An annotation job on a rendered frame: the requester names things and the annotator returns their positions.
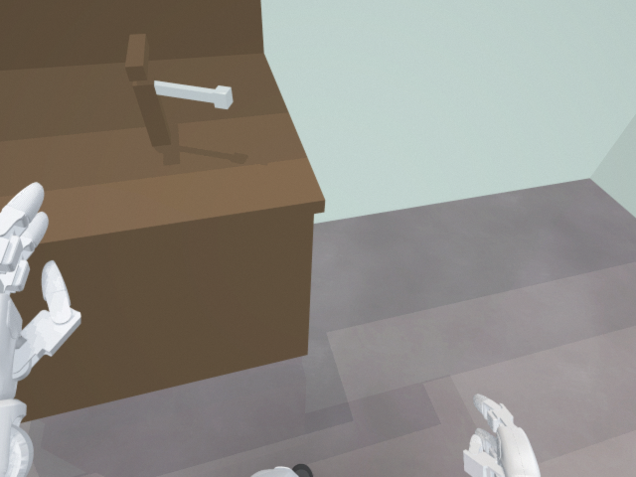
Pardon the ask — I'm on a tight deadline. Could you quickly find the robot right hand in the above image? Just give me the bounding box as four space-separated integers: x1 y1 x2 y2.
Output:
463 394 541 477

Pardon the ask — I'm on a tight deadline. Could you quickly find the left robot forearm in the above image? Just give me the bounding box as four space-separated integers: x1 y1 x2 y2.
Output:
0 398 34 477

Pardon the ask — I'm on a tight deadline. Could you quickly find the robot left hand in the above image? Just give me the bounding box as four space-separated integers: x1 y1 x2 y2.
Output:
0 182 80 400

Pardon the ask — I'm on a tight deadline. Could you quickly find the tap lever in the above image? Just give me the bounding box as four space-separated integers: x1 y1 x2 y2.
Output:
154 80 233 109

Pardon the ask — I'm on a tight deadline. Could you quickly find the counter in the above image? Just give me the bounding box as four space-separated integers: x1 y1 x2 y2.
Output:
0 0 325 423

